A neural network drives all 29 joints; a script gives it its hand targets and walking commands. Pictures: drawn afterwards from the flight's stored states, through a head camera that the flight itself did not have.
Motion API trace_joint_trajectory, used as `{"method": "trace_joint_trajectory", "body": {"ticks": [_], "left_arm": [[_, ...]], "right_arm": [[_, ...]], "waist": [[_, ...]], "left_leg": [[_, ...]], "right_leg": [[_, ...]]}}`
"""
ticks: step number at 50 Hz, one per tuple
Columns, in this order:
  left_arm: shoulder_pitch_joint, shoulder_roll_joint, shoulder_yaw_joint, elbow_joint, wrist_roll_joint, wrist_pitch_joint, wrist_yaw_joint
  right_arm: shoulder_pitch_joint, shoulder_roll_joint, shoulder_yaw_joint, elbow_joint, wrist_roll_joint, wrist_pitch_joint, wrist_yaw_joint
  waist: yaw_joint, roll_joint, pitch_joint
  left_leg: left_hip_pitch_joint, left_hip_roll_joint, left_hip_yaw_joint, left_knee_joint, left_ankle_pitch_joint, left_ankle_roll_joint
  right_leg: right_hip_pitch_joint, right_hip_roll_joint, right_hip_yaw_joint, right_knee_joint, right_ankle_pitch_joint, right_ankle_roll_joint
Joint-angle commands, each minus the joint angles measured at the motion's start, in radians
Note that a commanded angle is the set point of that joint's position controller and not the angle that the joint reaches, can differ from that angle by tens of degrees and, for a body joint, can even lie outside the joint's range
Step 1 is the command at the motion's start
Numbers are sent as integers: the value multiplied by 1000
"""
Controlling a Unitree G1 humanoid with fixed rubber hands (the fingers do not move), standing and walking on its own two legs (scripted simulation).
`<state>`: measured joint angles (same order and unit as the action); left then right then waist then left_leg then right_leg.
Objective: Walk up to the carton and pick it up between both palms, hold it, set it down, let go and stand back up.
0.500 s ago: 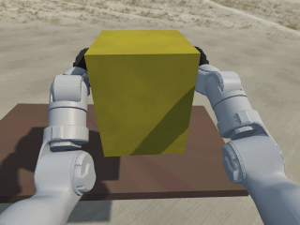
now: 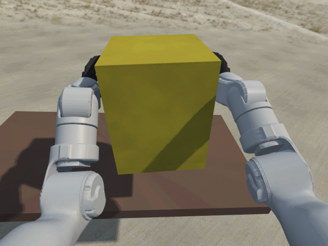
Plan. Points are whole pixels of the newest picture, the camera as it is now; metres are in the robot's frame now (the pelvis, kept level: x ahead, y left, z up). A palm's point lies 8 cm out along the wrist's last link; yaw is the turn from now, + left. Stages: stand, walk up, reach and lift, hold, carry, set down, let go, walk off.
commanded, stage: hold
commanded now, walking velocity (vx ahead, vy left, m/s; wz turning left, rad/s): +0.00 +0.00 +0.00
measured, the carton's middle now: (157, 101) +0.37 +0.00 +0.25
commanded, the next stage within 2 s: none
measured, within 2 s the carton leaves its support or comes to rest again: neither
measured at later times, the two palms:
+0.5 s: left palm (88, 82) +0.38 +0.15 +0.29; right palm (220, 79) +0.37 -0.14 +0.31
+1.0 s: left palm (86, 82) +0.37 +0.15 +0.30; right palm (219, 78) +0.37 -0.14 +0.31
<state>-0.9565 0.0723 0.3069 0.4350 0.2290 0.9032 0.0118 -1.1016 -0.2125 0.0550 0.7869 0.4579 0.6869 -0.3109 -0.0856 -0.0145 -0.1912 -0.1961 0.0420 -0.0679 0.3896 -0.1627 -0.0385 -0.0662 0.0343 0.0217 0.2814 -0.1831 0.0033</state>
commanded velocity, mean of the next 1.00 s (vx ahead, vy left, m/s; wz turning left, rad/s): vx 0.00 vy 0.00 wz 0.00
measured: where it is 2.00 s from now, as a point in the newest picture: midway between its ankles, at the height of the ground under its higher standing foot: outside the picture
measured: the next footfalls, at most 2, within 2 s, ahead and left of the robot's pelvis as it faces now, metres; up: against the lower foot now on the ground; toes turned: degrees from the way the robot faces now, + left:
none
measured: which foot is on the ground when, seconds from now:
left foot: down 0.00-1.00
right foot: down 0.00-1.00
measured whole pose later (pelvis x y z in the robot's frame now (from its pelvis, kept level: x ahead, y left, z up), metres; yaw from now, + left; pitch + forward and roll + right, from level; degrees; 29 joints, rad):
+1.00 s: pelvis +0.00 +0.00 +0.00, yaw +0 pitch -2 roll -2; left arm -0.99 0.08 0.32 0.47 0.23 0.90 0.01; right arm -1.14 -0.20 0.02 0.83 0.44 0.70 -0.31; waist -0.08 -0.02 -0.21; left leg -0.20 0.03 -0.08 0.39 -0.17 -0.03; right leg -0.07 0.03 0.03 0.29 -0.19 0.01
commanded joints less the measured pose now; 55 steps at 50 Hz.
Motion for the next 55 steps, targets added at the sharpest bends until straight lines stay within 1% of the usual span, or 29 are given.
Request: {"method": "trace_joint_trajectory", "body": {"ticks": [1, 5, 7, 9, 13, 15, 19, 20, 21, 25, 26, 27, 28, 31, 32, 33, 35, 37, 39, 41, 42, 44, 45, 46, 48, 49, 51, 52, 55], "left_arm": [[-833, -533, -290, -118, -207, -96, -131], [-868, -555, -312, -118, -219, -100, -130], [-812, -526, -249, -74, -173, -94, -133], [-830, -533, -247, 6, -172, -94, -153], [-841, -514, -242, -33, -178, -112, -160], [-865, -531, -283, -81, -206, -115, -175], [-905, -574, -317, -126, -203, -110, -158], [-859, -579, -300, -80, -201, -108, -147], [-875, -567, -310, -131, -215, -116, -147], [-860, -551, -292, -149, -208, -113, -132], [-861, -554, -282, -95, -211, -109, -129], [-871, -554, -331, -122, -233, -107, -141], [-827, -548, -272, -92, -182, -97, -143], [-853, -543, -264, -108, -191, -109, -135], [-866, -567, -318, -183, -221, -111, -134], [-878, -565, -332, -161, -227, -107, -139], [-873, -535, -306, -138, -217, -108, -139], [-846, -512, -277, -146, -201, -102, -158], [-839, -574, -337, -143, -217, -97, -160], [-840, -563, -323, -129, -206, -93, -147], [-829, -577, -345, -125, -230, -93, -144], [-853, -569, -314, -171, -193, -95, -136], [-876, -574, -309, -155, -207, -96, -139], [-867, -527, -251, -111, -155, -91, -138], [-849, -557, -317, -123, -212, -96, -145], [-876, -574, -316, -112, -199, -97, -135], [-861, -579, -339, -138, -226, -103, -134], [-840, -548, -281, -69, -192, -95, -134], [-860, -544, -253, -48, -181, -94, -142]], "right_arm": [[-881, 674, 154, -363, 157, -32, 156], [-810, 651, 114, -223, 135, -13, 160], [-803, 673, 146, -233, 141, -13, 160], [-811, 619, 61, -170, 103, -9, 155], [-833, 672, 102, -228, 123, -20, 143], [-777, 660, 90, -225, 126, -9, 129], [-830, 629, 86, -227, 144, -27, 152], [-909, 633, 125, -292, 154, -39, 154], [-851, 645, 124, -295, 159, -38, 151], [-860, 678, 169, -345, 182, -32, 151], [-856, 668, 145, -307, 165, -28, 153], [-813, 628, 100, -263, 133, -24, 152], [-794, 637, 120, -232, 145, -18, 157], [-870, 669, 151, -282, 164, -33, 162], [-784, 657, 114, -268, 157, -24, 156], [-763, 638, 96, -235, 145, -17, 151], [-820, 665, 137, -267, 158, -22, 150], [-764, 684, 139, -262, 151, -8, 135], [-800, 628, 103, -308, 147, -18, 135], [-866, 634, 126, -341, 172, -24, 145], [-850, 615, 114, -352, 167, -25, 144], [-817, 647, 149, -287, 174, -15, 153], [-821, 620, 106, -265, 154, -12, 155], [-832, 657, 133, -217, 155, -6, 159], [-800, 631, 84, -258, 133, -18, 163], [-883, 645, 103, -284, 145, -28, 165], [-797, 627, 85, -235, 136, -17, 162], [-826, 643, 121, -203, 144, -10, 168], [-791, 620, 64, -157, 119, -6, 174]], "waist": [[33, 13, -335], [-4, 60, -315], [40, 8, -273], [-15, 20, -189], [9, 21, -336], [-60, 39, -308], [-26, 131, -346], [18, 88, -349], [-9, 93, -379], [33, 56, -420], [23, 40, -373], [-43, 64, -354], [9, 64, -305], [51, 32, -375], [-23, 57, -391], [-41, 92, -358], [-3, 49, -359], [-27, 17, -326], [-50, 95, -368], [-9, 83, -372], [-37, 91, -353], [19, 114, -346], [-22, 102, -324], [45, 86, -284], [-17, 78, -320], [4, 80, -351], [-39, 90, -356], [24, 62, -307], [-7, 64, -239]], "left_leg": [[190, -86, 38, -21, 183, 9], [192, -77, 32, -31, 154, -17], [189, -82, 35, -30, 176, 5], [147, -71, 31, -65, 64, 0], [175, -88, 38, -35, 149, 3], [173, -97, 36, -24, 149, -16], [209, -71, 27, -19, 231, -44], [215, -71, 24, -21, 243, -24], [223, -79, 28, -5, 264, -29], [223, -91, 38, -5, 237, -10], [212, -79, 27, -21, 209, -12], [218, -78, 32, -16, 204, -25], [187, -80, 33, -26, 209, -19], [211, -79, 32, -15, 228, -6], [217, -77, 33, -9, 250, -27], [210, -77, 26, -6, 251, -36], [215, -88, 38, 0, 257, -17], [196, -98, 36, -9, 217, -3], [210, -84, 29, -4, 251, -32], [222, -72, 16, -11, 254, -32], [222, -72, 19, -6, 264, -38], [214, -80, 26, -6, 278, -35], [207, -75, 23, -20, 211, -33], [188, -74, 32, -31, 196, -15], [197, -75, 31, -21, 168, -21], [195, -72, 33, -22, 177, -20], [220, -64, 26, -11, 240, -34], [183, -66, 29, -26, 196, -19], [146, -67, 29, -54, 107, -15]], "right_leg": [[0, 49, -14, -34, 180, 68], [-32, 47, -8, -26, 180, 53], [-17, 55, -16, -35, 177, 62], [-66, 44, -17, -64, 67, 54], [24, 36, -6, -32, 230, 67], [39, 31, -2, -25, 292, 73], [-11, 55, -16, -32, 186, 40], [-15, 60, -29, -37, 172, 48], [8, 56, -17, -29, 220, 53], [43, 55, -9, -19, 242, 65], [-9, 56, -18, -27, 188, 64], [-22, 51, -15, -31, 214, 60], [-14, 52, -14, -30, 196, 59], [3, 56, -12, -26, 186, 54], [21, 52, -8, -22, 259, 54], [18, 53, -6, -21, 279, 57], [27, 50, -3, -26, 284, 67], [45, 34, 6, -31, 318, 77], [47, 45, -3, -22, 286, 62], [17, 61, -22, -19, 232, 57], [-7, 59, -12, -27, 247, 57], [6, 57, -10, -18, 221, 48], [-26, 56, -20, -32, 169, 48], [-22, 54, -16, -37, 121, 48], [-34, 51, -11, -40, 138, 44], [-21, 54, -20, -34, 146, 48], [-17, 55, -11, -31, 234, 43], [-32, 56, -9, -36, 160, 47], [-47, 49, -10, -51, 78, 40]]}}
